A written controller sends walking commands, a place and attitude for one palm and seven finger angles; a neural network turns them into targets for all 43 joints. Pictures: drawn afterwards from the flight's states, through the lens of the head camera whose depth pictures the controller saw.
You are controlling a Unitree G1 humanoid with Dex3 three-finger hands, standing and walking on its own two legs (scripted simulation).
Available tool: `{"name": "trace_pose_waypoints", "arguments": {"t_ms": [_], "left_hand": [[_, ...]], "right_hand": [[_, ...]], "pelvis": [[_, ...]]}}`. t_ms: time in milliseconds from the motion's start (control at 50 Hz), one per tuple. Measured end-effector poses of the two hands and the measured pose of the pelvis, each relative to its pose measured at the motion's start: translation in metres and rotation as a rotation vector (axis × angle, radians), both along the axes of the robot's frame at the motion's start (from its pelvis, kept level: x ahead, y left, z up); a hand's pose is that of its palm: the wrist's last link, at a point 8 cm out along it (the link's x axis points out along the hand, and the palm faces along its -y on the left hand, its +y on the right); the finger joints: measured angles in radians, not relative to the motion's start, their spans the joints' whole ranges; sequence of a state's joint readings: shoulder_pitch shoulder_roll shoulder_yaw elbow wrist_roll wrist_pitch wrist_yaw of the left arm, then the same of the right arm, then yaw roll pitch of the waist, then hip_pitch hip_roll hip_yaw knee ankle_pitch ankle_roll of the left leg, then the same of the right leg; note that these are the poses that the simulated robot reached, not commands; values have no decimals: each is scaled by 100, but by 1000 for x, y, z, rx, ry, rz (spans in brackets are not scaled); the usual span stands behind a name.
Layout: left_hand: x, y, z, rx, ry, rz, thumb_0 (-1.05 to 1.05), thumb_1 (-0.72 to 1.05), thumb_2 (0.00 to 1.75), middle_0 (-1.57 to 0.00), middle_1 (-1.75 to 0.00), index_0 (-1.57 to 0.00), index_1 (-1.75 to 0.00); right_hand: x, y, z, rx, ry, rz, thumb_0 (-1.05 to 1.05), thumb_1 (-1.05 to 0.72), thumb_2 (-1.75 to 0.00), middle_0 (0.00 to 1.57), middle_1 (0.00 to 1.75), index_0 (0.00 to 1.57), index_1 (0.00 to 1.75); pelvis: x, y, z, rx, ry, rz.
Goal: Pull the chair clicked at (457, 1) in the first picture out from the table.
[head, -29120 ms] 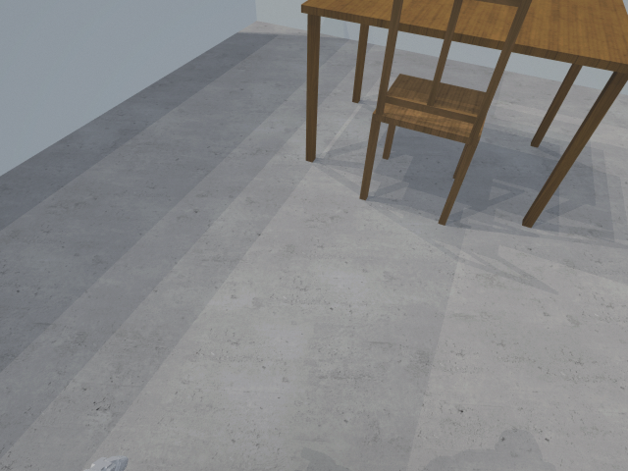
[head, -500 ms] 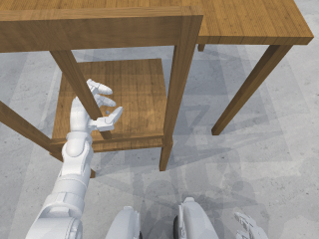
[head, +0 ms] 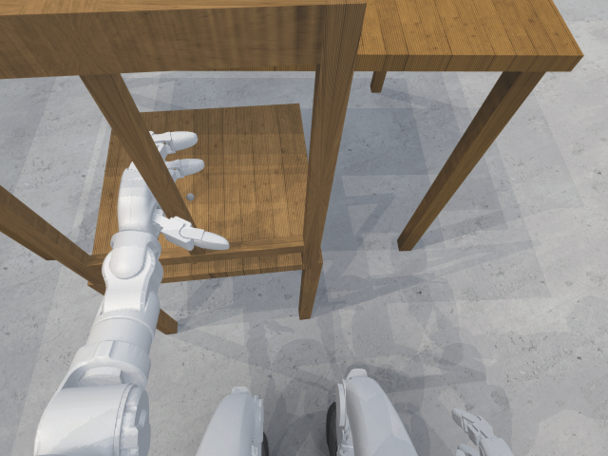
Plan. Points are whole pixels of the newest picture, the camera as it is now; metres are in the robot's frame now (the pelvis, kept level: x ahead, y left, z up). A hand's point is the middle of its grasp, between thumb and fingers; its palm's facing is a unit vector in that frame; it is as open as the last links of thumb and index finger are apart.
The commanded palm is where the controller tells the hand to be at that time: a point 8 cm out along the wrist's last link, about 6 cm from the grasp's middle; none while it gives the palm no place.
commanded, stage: open the thumb and straighten the fingers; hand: left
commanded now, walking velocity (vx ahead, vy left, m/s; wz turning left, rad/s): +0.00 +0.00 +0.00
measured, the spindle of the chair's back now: (165, 191) +0.43 +0.15 +0.07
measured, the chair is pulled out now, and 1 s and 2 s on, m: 0.06 0.06 0.06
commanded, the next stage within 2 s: draw the fingers out of the gap in 0.26 s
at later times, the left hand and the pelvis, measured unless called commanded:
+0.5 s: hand (183, 196) +0.44 +0.14 +0.03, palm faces -0.01 -1.00 -0.04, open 17.5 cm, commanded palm +0.39 +0.19 +0.03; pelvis +0.00 +0.01 +0.00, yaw -1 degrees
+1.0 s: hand (183, 260) +0.35 +0.14 +0.03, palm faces -0.06 -1.00 -0.03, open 17.5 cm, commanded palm +0.32 +0.19 +0.03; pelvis +0.01 +0.01 +0.01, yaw +1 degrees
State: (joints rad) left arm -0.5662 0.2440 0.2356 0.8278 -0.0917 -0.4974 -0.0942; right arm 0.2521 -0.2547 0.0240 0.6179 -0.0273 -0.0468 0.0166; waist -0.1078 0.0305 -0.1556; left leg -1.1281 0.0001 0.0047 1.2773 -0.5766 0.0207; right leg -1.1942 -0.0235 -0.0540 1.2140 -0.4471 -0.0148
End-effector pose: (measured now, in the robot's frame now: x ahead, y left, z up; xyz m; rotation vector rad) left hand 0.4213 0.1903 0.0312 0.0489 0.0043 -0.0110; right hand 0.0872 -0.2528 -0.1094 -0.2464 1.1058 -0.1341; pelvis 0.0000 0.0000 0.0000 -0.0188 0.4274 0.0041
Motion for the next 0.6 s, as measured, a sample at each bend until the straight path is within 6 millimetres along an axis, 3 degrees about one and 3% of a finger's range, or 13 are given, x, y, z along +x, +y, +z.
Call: {"name": "trace_pose_waypoints", "arguments": {"t_ms": [180,280,480,600], "left_hand": [[3,2,3,-8,-2,-6,-2,-54,21,-14,-40,-14,-40],[3,2,3,-12,-1,-6,-2,-55,20,-6,-17,-6,-17],[-1,6,5,-7,-17,-1,-2,-55,20,-1,-2,-1,-2],[-26,6,1,-10,13,-23,-2,-55,20,0,-1,0,-1]], "right_hand": [[-14,0,1,-9,26,-8,1,-91,-90,20,30,20,30],[-17,3,2,-5,26,-13,1,-91,-90,20,30,20,30],[-12,11,2,10,20,-7,1,-91,-90,20,30,20,30],[1,15,9,34,-6,-5,1,-91,-90,20,30,20,30]], "pelvis": [[-3,4,0,-3,-2,0],[-3,6,1,-4,0,-4],[-1,10,2,-6,-5,-7],[5,11,8,-4,-17,-13]]}}
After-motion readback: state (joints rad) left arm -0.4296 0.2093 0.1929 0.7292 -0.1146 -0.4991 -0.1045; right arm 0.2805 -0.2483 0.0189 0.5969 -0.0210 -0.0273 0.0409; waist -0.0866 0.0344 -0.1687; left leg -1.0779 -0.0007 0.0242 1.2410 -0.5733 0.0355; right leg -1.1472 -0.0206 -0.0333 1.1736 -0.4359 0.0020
